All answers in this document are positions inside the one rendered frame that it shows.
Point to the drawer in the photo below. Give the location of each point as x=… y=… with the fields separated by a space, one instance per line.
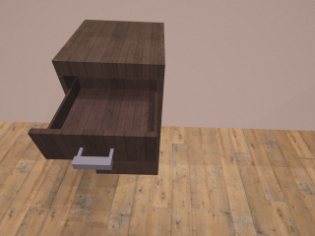
x=100 y=113

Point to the handle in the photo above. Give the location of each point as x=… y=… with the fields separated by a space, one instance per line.
x=93 y=162

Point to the cabinet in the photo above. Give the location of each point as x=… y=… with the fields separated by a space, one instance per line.
x=116 y=49

